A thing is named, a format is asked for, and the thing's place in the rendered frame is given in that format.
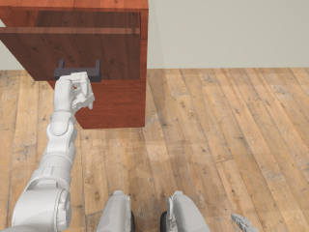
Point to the robot left shin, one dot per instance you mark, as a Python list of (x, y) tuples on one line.
[(127, 222)]

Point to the cabinet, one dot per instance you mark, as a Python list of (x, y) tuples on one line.
[(119, 103)]

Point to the robot shin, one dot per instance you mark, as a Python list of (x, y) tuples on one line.
[(171, 226), (127, 222)]

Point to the drawer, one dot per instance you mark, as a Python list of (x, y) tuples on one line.
[(79, 38)]

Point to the robot right shin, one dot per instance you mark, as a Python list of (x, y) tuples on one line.
[(171, 226)]

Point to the left robot upper arm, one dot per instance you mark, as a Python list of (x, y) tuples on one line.
[(42, 210)]

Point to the handle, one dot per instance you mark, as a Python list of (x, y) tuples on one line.
[(94, 74)]

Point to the right robot hand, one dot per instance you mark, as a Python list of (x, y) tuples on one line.
[(244, 223)]

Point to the left robot hand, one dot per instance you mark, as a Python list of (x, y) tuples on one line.
[(64, 93)]

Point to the left robot forearm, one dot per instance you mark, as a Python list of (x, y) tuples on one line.
[(54, 171)]

